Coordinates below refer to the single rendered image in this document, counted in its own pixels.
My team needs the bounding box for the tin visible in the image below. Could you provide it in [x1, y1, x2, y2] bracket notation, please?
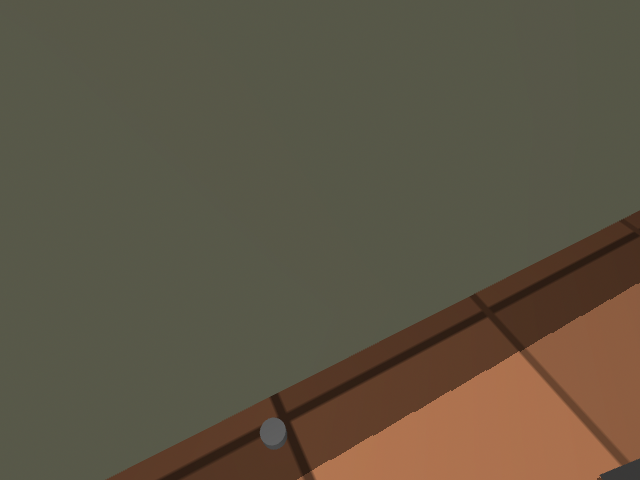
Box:
[260, 418, 287, 450]

